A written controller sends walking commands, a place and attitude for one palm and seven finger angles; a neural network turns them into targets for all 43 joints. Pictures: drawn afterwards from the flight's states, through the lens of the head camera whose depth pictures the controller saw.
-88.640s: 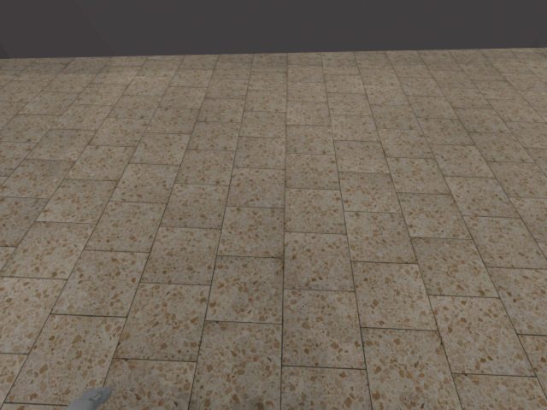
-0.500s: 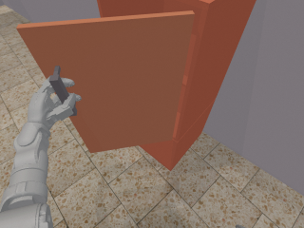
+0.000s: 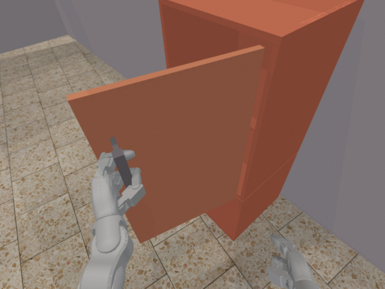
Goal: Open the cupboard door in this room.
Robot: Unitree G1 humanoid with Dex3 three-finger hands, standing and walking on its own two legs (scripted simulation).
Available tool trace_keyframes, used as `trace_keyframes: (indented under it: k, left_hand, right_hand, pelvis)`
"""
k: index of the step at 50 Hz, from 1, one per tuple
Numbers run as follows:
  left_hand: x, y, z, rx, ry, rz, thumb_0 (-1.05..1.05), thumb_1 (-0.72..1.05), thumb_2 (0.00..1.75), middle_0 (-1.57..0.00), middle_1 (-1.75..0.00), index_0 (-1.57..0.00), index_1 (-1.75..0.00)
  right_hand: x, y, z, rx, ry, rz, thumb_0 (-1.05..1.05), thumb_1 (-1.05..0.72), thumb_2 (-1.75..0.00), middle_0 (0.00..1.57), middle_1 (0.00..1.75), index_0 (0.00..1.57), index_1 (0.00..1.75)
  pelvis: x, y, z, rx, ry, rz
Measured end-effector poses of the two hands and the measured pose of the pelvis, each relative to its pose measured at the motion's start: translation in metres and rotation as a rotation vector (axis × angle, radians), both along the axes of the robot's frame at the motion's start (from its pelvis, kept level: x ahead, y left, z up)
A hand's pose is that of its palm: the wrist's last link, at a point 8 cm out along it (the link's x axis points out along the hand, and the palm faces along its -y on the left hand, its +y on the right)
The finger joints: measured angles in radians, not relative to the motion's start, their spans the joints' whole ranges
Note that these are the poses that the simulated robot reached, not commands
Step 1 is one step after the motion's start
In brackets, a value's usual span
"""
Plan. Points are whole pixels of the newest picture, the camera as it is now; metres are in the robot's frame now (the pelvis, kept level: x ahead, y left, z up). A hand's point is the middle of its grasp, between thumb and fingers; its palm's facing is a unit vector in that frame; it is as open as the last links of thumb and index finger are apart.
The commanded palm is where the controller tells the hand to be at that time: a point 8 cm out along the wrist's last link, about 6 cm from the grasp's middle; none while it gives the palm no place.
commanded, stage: pull the door open along its arc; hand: left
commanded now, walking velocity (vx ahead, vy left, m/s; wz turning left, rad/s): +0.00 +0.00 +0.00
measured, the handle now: (124, 168) +0.33 +0.17 +0.10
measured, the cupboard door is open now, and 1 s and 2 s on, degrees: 75 85 88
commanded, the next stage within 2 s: open thumb and fingers to let go in 0.20 s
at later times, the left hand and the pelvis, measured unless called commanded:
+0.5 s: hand (153, 207) +0.24 +0.09 +0.10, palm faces +0.35 -0.94 +0.00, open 6.6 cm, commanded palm +0.19 +0.14 +0.10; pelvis -0.01 -0.01 +0.00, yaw +2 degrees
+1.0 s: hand (151, 209) +0.24 +0.09 +0.10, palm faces +0.32 -0.95 +0.00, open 14.4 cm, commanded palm +0.19 +0.13 +0.10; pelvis -0.04 +0.01 +0.00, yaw +1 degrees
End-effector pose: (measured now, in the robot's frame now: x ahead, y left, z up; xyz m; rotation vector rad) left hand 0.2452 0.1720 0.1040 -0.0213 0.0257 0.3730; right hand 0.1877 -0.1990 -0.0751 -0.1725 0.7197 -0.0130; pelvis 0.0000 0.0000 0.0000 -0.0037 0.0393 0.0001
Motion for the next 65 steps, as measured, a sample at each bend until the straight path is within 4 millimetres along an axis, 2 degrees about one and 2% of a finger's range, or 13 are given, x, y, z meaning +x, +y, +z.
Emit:
trace_keyframes:
  k: [14, 18, 22, 29, 40, 44, 49, 57, 63, 65]
  left_hand:
    - [-0.045, -0.043, 0.001, 0.008, 0.004, -0.044, 0.01, 0.70, 0.75, -0.31, -1.31, -0.34, -1.33]
    - [-0.045, -0.046, -0.001, 0.037, -0.008, -0.036, 0.00, 0.71, 0.78, -0.34, -1.32, -0.35, -1.33]
    - [-0.041, -0.041, -0.002, 0.023, -0.011, -0.013, 0.00, 0.65, 0.78, -0.36, -1.32, -0.36, -1.33]
    - [-0.042, -0.035, -0.002, 0.022, -0.010, -0.020, 0.01, 0.40, 0.68, -0.36, -1.30, -0.38, -1.30]
    - [-0.046, -0.030, 0.000, 0.016, -0.017, -0.032, 0.01, -0.22, 0.41, -0.32, -1.22, -0.34, -1.22]
    - [-0.046, -0.031, 0.000, 0.014, -0.017, -0.034, 0.00, -0.36, 0.35, -0.30, -1.14, -0.32, -1.15]
    - [-0.046, -0.033, 0.000, 0.016, -0.017, -0.040, 0.00, -0.45, 0.32, -0.27, -0.97, -0.29, -0.98]
    - [-0.047, -0.040, 0.000, 0.035, -0.016, -0.068, -0.01, -0.49, 0.30, -0.24, -0.64, -0.24, -0.64]
    - [-0.047, -0.038, 0.000, 0.043, -0.014, -0.063, -0.01, -0.49, 0.30, -0.31, -0.55, -0.29, -0.57]
    - [-0.050, -0.035, -0.001, 0.076, -0.024, -0.144, -0.01, -0.49, 0.30, -0.29, -0.52, -0.25, -0.54]
  right_hand:
    - [-0.017, -0.020, -0.014, -0.024, 0.049, -0.002, 0.01, -0.91, -0.90, 0.20, 0.30, 0.20, 0.30]
    - [-0.016, -0.020, -0.015, -0.040, 0.041, 0.015, 0.01, -0.91, -0.90, 0.20, 0.30, 0.20, 0.30]
    - [-0.015, -0.016, -0.012, -0.048, 0.033, 0.024, 0.01, -0.91, -0.90, 0.20, 0.30, 0.20, 0.30]
    - [-0.015, -0.004, -0.003, -0.037, -0.004, 0.035, 0.01, -0.91, -0.90, 0.20, 0.30, 0.20, 0.30]
    - [-0.027, 0.011, -0.001, -0.042, -0.002, 0.053, 0.01, -0.91, -0.90, 0.20, 0.30, 0.20, 0.30]
    - [-0.033, 0.015, -0.002, -0.038, 0.009, 0.052, 0.01, -0.91, -0.90, 0.20, 0.30, 0.20, 0.30]
    - [-0.039, 0.020, -0.005, -0.031, 0.025, 0.049, 0.01, -0.91, -0.90, 0.20, 0.30, 0.21, 0.30]
    - [-0.042, 0.024, -0.007, -0.016, 0.038, 0.051, 0.01, -0.91, -0.90, 0.20, 0.30, 0.21, 0.30]
    - [-0.039, 0.023, -0.007, -0.013, 0.038, 0.061, 0.01, -0.91, -0.90, 0.20, 0.30, 0.20, 0.30]
    - [-0.040, 0.022, -0.006, -0.011, 0.026, 0.064, 0.01, -0.91, -0.90, 0.20, 0.30, 0.20, 0.30]
  pelvis:
    - [0.002, -0.009, -0.003, 0.001, -0.039, 0.018]
    - [-0.003, -0.011, -0.004, 0.001, -0.047, 0.030]
    - [-0.009, -0.012, -0.003, 0.002, -0.051, 0.030]
    - [-0.017, -0.008, -0.001, 0.001, -0.065, 0.030]
    - [-0.030, 0.004, 0.000, -0.001, -0.084, 0.031]
    - [-0.033, 0.008, 0.000, 0.000, -0.083, 0.028]
    - [-0.036, 0.012, -0.001, 0.000, -0.085, 0.025]
    - [-0.038, 0.014, -0.002, 0.001, -0.084, 0.020]
    - [-0.039, 0.013, -0.003, 0.001, -0.087, 0.024]
    - [-0.039, 0.012, -0.003, 0.004, -0.086, 0.027]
